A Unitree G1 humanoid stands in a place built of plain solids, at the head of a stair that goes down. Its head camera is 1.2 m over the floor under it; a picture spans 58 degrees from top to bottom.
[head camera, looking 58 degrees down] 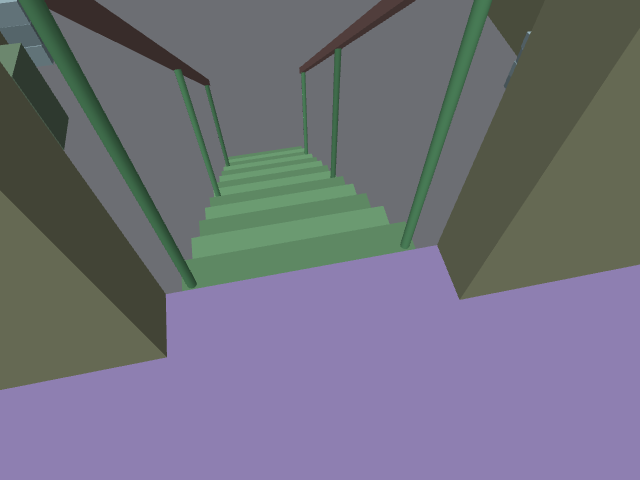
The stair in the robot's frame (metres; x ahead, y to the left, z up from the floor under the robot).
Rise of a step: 0.19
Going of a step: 0.23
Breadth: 0.86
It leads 12 degrees to the left of straight ahead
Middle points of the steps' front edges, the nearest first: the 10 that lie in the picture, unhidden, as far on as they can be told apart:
0.64 0.04 0.00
0.87 0.09 -0.19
1.09 0.14 -0.39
1.31 0.18 -0.58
1.54 0.23 -0.78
1.76 0.27 -0.97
1.98 0.32 -1.17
2.20 0.36 -1.36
2.43 0.41 -1.55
2.65 0.46 -1.75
